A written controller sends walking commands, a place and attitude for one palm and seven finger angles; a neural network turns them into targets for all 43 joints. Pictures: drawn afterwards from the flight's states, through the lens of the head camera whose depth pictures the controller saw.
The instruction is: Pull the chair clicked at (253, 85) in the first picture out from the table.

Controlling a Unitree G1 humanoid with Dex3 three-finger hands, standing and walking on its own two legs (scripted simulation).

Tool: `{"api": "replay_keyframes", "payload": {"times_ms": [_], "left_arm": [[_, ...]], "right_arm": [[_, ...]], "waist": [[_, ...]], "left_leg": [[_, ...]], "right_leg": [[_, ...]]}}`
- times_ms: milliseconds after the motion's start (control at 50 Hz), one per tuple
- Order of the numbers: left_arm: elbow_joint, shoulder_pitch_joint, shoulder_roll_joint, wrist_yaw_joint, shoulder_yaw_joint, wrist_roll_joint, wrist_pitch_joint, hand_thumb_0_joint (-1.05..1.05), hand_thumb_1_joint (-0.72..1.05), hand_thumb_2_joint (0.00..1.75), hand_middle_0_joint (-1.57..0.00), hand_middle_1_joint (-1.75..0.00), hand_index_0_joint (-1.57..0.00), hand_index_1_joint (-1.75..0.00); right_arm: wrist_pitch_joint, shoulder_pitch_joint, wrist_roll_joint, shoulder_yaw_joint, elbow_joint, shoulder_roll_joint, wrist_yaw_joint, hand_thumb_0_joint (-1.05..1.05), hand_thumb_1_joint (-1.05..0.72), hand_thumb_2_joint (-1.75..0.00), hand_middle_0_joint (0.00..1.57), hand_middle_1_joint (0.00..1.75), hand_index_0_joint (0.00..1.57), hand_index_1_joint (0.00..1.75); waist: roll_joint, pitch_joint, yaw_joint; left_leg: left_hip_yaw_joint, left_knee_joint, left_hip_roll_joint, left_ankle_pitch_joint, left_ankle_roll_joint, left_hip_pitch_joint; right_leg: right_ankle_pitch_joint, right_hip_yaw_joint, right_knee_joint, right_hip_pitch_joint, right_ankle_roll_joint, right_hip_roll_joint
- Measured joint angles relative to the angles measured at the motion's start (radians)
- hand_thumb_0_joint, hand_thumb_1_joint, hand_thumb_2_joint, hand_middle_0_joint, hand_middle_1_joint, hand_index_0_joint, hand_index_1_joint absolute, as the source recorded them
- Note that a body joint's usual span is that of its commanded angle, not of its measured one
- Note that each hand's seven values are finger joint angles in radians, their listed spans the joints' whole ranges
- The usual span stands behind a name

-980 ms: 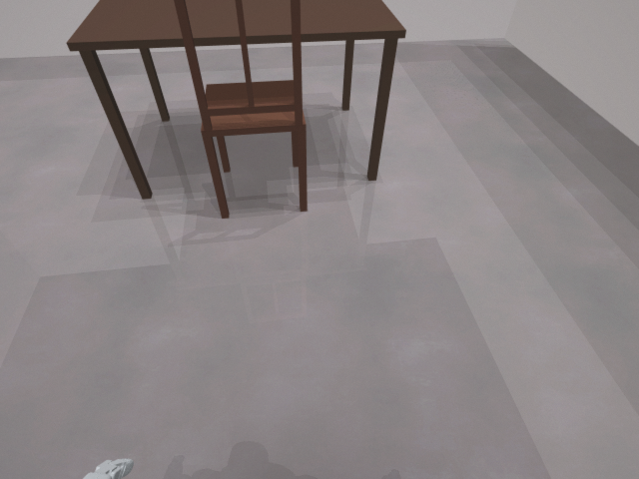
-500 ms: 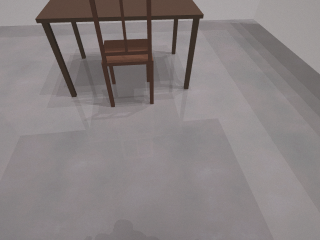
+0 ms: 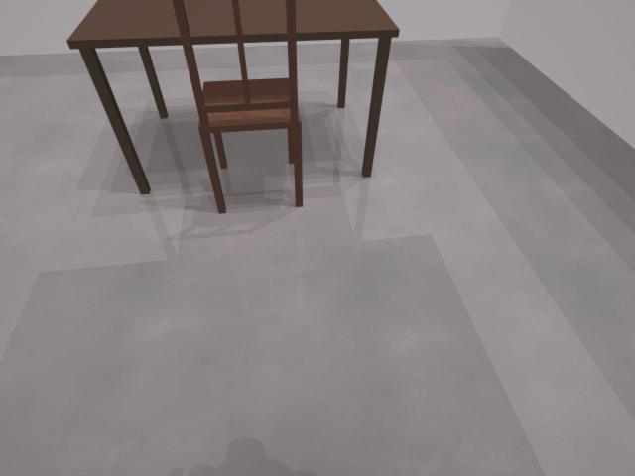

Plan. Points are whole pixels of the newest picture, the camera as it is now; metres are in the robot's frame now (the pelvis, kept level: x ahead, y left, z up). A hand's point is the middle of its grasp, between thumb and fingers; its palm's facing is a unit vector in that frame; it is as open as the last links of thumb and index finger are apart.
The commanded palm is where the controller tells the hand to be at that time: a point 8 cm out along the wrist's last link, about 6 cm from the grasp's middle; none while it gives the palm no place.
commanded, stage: look at it before walking up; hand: left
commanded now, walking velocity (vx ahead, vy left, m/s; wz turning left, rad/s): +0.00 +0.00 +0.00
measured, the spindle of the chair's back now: (241, 54) +1.37 +0.33 -0.06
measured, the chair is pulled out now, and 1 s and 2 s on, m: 0.00 0.00 0.00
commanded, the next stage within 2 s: walk to a spot facing it in 0.46 s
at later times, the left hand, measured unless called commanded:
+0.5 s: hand out of the picture +0.08 +0.24 -0.16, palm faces -0.03 -0.95 -0.32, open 7.4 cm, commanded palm none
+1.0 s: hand out of the picture +0.08 +0.22 -0.19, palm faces +0.01 -0.99 -0.13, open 7.4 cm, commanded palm none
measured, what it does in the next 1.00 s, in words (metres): walks ahead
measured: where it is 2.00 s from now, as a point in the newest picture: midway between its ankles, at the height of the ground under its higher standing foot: (313, 380)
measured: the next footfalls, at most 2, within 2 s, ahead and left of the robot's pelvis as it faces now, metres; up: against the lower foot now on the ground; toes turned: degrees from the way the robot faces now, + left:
right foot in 1.28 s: +0.40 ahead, -0.09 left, +0.00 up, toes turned -7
left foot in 1.76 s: +0.58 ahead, +0.15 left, +0.00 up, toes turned +15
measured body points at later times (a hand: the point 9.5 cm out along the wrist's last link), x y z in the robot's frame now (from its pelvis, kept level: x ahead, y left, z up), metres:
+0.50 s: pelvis +0.01 +0.00 +0.00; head +0.02 +0.00 +0.45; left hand +0.08 +0.29 -0.13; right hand +0.09 -0.29 -0.13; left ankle +0.01 +0.13 -0.74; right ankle +0.01 -0.12 -0.74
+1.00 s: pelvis +0.11 +0.04 +0.00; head +0.12 +0.07 +0.44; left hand +0.08 +0.27 -0.17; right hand +0.05 -0.19 -0.15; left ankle +0.03 +0.12 -0.74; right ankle +0.06 -0.09 -0.67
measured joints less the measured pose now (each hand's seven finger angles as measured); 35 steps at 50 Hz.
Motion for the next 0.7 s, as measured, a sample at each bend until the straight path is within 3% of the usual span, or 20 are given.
{"api": "replay_keyframes", "payload": {"times_ms": [600, 700], "left_arm": [[0.008, 0.001, 0.003, 0.003, 0.000, -0.001, -0.004, 0.01, 0.91, 0.90, -0.20, -0.30, -0.20, -0.30], [0.005, 0.046, -0.028, 0.003, 0.003, 0.006, 0.009, 0.00, 0.91, 0.90, -0.20, -0.30, -0.20, -0.30]], "right_arm": [[-0.001, -0.025, 0.002, 0.003, 0.000, -0.001, -0.004, 0.00, -0.90, -0.90, 0.20, 0.30, 0.20, 0.30], [0.015, 0.021, -0.011, 0.006, 0.001, 0.029, -0.002, 0.00, -0.90, -0.90, 0.20, 0.30, 0.20, 0.30]], "waist": [[-0.004, 0.003, 0.004], [-0.002, -0.034, 0.007]], "left_leg": [[0.001, -0.021, 0.002, -0.009, -0.001, 0.024], [-0.002, 0.056, 0.004, -0.086, 0.005, -0.004]], "right_leg": [[-0.004, 0.000, -0.029, 0.027, 0.001, 0.002], [-0.045, -0.004, 0.012, 0.016, 0.001, 0.003]]}}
